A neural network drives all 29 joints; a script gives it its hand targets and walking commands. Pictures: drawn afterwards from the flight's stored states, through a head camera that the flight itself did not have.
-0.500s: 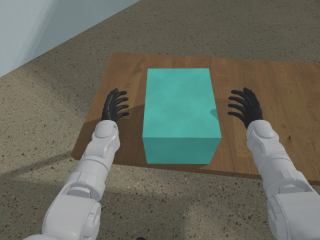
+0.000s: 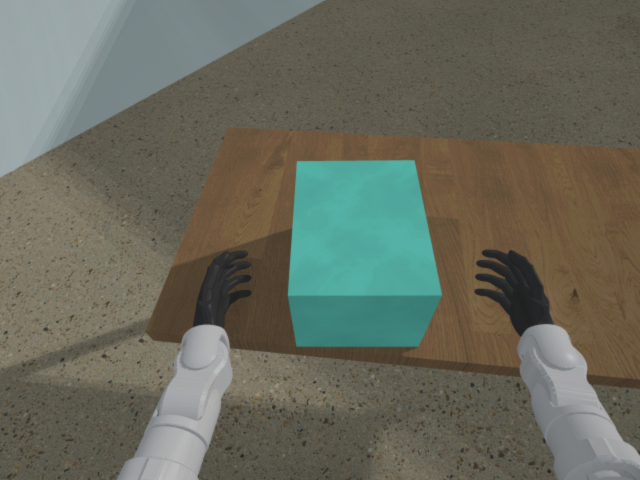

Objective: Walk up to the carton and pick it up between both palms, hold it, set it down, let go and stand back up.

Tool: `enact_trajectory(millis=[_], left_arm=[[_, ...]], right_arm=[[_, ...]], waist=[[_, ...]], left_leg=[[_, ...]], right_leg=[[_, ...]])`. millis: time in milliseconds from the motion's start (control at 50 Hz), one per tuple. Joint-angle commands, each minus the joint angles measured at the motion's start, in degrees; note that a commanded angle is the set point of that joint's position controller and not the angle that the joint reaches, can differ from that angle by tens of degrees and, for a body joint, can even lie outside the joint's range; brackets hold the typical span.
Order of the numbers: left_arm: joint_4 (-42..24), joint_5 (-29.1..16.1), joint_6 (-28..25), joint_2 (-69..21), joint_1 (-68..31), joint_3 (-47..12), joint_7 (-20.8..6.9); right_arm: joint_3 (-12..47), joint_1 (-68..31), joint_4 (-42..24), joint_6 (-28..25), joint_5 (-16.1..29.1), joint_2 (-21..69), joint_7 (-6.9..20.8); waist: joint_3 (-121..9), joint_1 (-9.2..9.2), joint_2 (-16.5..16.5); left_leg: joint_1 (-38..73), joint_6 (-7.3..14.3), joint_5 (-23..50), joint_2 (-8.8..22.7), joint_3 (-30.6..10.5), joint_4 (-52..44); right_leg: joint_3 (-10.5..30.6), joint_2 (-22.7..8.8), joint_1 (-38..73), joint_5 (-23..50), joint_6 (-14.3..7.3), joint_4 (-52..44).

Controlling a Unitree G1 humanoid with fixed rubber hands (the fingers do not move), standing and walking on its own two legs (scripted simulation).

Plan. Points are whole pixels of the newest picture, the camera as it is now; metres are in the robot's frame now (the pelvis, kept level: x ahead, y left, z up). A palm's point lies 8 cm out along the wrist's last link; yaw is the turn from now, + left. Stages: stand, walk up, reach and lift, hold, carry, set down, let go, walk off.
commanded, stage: set down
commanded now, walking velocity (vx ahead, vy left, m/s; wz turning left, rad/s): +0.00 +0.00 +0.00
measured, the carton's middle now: (356, 251) +0.46 +0.00 -0.05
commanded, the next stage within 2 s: none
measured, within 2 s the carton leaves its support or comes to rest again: neither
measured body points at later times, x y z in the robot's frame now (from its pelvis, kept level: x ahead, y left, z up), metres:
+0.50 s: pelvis +0.00 +0.00 +0.00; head +0.00 +0.01 +0.45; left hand +0.27 +0.17 -0.01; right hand +0.29 -0.23 -0.01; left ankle +0.02 +0.14 -0.74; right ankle +0.01 -0.11 -0.74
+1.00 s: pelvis +0.01 +0.02 +0.00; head +0.01 +0.02 +0.45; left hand +0.25 +0.19 -0.02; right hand +0.25 -0.21 -0.03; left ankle +0.02 +0.14 -0.74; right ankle +0.01 -0.11 -0.74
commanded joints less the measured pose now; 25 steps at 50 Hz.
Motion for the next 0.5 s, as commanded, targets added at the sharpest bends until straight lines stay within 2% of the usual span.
enact_trajectory(millis=[0,20,40,60,80,100,120,140,160,180,200,220,240,260,280,300,320,340,360,380,400,420,440,460,480], left_arm=[[-10.76,2.07,-4.44,3.63,-13.29,3.29,0.15],[-10.85,2.10,-4.25,4.48,-13.24,3.48,0.20],[-11.89,0.68,-4.53,6.21,-22.94,3.00,0.72],[-9.66,0.13,-4.91,6.49,-21.62,3.06,1.06],[-9.40,-0.41,-5.21,7.16,-27.36,2.55,1.82],[-8.32,0.14,-5.63,4.19,-13.37,1.79,1.58],[-8.71,-2.99,-4.73,9.35,-36.98,0.45,2.07],[-6.30,-1.39,-5.65,4.72,-16.47,1.46,1.74],[-6.24,-1.45,-6.00,4.46,-18.40,-0.22,1.32],[-8.37,0.69,-7.12,4.06,-9.12,2.16,1.58],[-10.80,-0.08,-6.68,4.74,-11.83,1.05,1.29],[-7.97,0.61,-6.22,4.49,-12.57,1.14,0.74],[-6.32,0.53,-6.54,5.17,-16.39,0.59,0.49],[-5.41,3.08,-6.00,0.08,2.28,0.87,-0.16],[-7.89,0.68,-4.94,4.36,-16.95,-0.97,-0.05],[-8.85,1.99,-5.86,-0.01,0.30,-0.25,0.04],[-6.36,0.16,-3.99,6.25,-23.66,-0.73,0.42],[-5.78,0.68,-3.57,3.99,-18.68,-0.50,1.10],[-5.17,2.60,-4.03,-1.72,0.45,-0.80,0.68],[-8.95,1.92,-4.63,-0.20,-1.98,-1.07,0.41],[-10.97,1.29,-5.84,0.97,-3.80,-0.40,0.63],[-12.83,-0.71,-5.81,6.12,-16.37,-0.54,0.62],[-11.75,1.02,-7.06,1.80,-3.54,-0.70,0.95],[-12.03,1.34,-7.81,3.33,-3.04,0.48,0.44],[-12.36,0.91,-8.07,4.58,-7.28,0.63,0.81]], right_arm=[[-3.00,-13.69,-11.88,-4.26,-1.65,-8.14,-0.22],[-2.89,-14.52,-12.85,-4.12,-1.04,-9.14,0.00],[-3.85,-22.34,-16.31,-3.62,-2.08,-8.77,-0.18],[-3.01,-22.84,-15.55,-2.83,-1.82,-6.92,-0.04],[-3.89,-27.59,-18.64,-2.87,-2.19,-6.65,-0.19],[-2.64,-14.99,-16.37,-3.40,-1.78,-5.40,-0.03],[-7.01,-38.32,-20.34,-1.91,-3.92,-10.21,-0.41],[-2.00,-17.38,-18.00,-2.30,-2.09,-4.71,-0.20],[-4.80,-17.37,-14.96,-2.65,-3.01,-6.77,-0.39],[-0.71,-9.50,-18.41,-3.97,-1.14,-4.78,-0.32],[-3.31,-11.94,-16.42,-4.93,-0.77,-6.99,-0.66],[-2.64,-11.12,-11.92,-4.43,-0.79,-7.17,-0.73],[-3.27,-12.89,-11.34,-4.18,-1.88,-7.63,-1.20],[-0.37,4.59,-7.57,-4.56,0.11,-5.15,-0.50],[-5.15,-12.51,-11.08,-4.06,-1.85,-9.11,-0.96],[-3.31,2.85,-8.15,-5.39,-0.12,-5.60,-0.78],[-7.10,-18.87,-9.70,-3.48,-2.41,-10.12,-1.34],[-5.25,-14.56,-9.27,-2.76,-1.21,-6.62,-1.03],[-2.30,2.57,-7.61,-4.10,-1.37,-4.87,-0.27],[-3.13,-2.42,-11.88,-5.27,-1.41,-6.13,-0.67],[-1.70,-2.38,-13.07,-5.69,-1.05,-5.06,-0.42],[-4.24,-14.82,-16.26,-5.70,-1.40,-7.45,-1.17],[-1.76,-1.18,-12.33,-6.12,-0.20,-3.22,-0.54],[-3.36,-2.12,-11.91,-6.66,-1.33,-5.27,-0.77],[-4.17,-6.02,-15.72,-6.87,-2.48,-5.78,-0.86]], waist=[[-25.47,-0.87,-6.21],[-24.74,-0.99,-6.61],[-26.92,-0.14,-6.36],[-22.26,0.17,-8.45],[-22.60,0.87,-7.31],[-18.97,0.76,-8.80],[-24.73,-0.46,-6.71],[-19.24,1.73,-9.62],[-21.04,-1.87,-7.09],[-22.06,2.59,-6.48],[-25.95,0.37,-5.15],[-22.72,-0.59,-3.77],[-23.13,-1.82,-3.39],[-17.14,-0.86,-2.42],[-21.59,-3.48,-0.73],[-17.03,-2.04,-1.73],[-21.61,-4.06,-0.03],[-16.18,-1.71,0.23],[-12.17,-1.79,-3.26],[-15.75,-1.02,-2.81],[-18.09,-0.04,-4.80],[-21.30,-0.91,-2.88],[-15.38,-1.53,-3.88],[-15.40,-2.29,-3.68],[-15.96,-1.13,-4.88]], left_leg=[[10.80,0.35,16.59,-3.72,1.56,-0.98],[10.38,0.68,14.55,-3.95,2.14,-1.14],[7.35,1.29,9.77,-4.14,3.48,-1.69],[3.58,2.05,3.95,-4.41,3.72,-2.28],[1.32,2.63,0.37,-4.68,4.07,-3.07],[3.62,2.85,2.69,-4.28,3.18,-2.55],[-2.02,2.67,-2.75,-4.56,3.99,-2.84],[-1.03,3.05,0.38,-4.47,3.36,-2.39],[0.46,2.75,0.24,-4.69,3.07,-2.39],[4.65,2.11,7.53,-4.40,3.15,-2.07],[7.08,1.13,10.73,-4.88,3.21,-0.77],[7.65,0.85,11.98,-4.50,2.53,-0.59],[7.24,0.41,10.65,-4.45,2.06,-0.57],[12.40,0.43,14.62,-3.61,1.84,-1.09],[10.61,-0.66,10.94,-4.21,2.54,-1.04],[13.99,-0.26,11.80,-4.14,2.12,-1.75],[7.54,-0.41,6.22,-4.75,3.12,-1.02],[6.75,0.42,3.59,-4.20,2.78,-2.29],[10.64,0.78,6.54,-3.91,2.22,-2.56],[12.52,0.36,8.94,-4.08,2.40,-1.95],[12.66,0.36,12.93,-4.30,2.76,-1.31],[9.47,0.09,10.59,-5.22,3.29,-0.42],[10.01,0.82,10.95,-4.80,2.03,-1.25],[12.01,0.47,11.46,-4.71,1.81,-0.98],[11.41,0.47,9.65,-4.66,2.53,-0.76]], right_leg=[[-0.10,2.11,13.97,17.26,0.12,-0.79],[0.06,1.81,14.26,14.96,0.12,-0.65],[1.02,1.30,12.90,10.70,0.32,-0.70],[1.12,0.58,13.41,5.63,0.71,-0.34],[1.65,-0.16,11.57,2.15,0.68,-0.16],[1.58,-0.22,13.39,4.20,0.36,-0.56],[2.05,-0.46,10.09,0.07,0.65,0.36],[3.38,-1.10,14.90,1.92,0.77,0.49],[2.54,-0.85,13.81,3.50,0.61,0.21],[3.21,-0.47,15.94,10.57,0.29,0.29],[2.61,-0.06,15.76,15.98,0.21,0.97],[2.62,0.00,14.80,15.71,-0.08,1.16],[1.99,0.05,14.39,14.00,0.09,1.20],[2.37,0.51,16.49,16.24,-0.65,0.20],[2.41,0.81,12.10,11.22,-0.99,-0.95],[1.42,0.69,13.40,11.43,-0.67,-1.89],[1.77,0.05,10.42,6.07,-0.79,-0.96],[1.46,-0.25,8.79,2.81,-0.35,-0.74],[0.85,0.28,12.55,5.08,-1.07,-1.92],[2.26,0.29,12.96,8.78,-1.09,-1.95],[2.55,0.53,13.47,12.71,-0.96,-1.76],[2.13,0.11,11.76,12.56,-0.12,0.11],[1.70,-0.39,14.37,13.04,-0.10,-0.27],[2.09,0.13,13.58,13.07,0.06,-0.33],[2.49,0.29,12.03,9.07,-0.22,-0.87]])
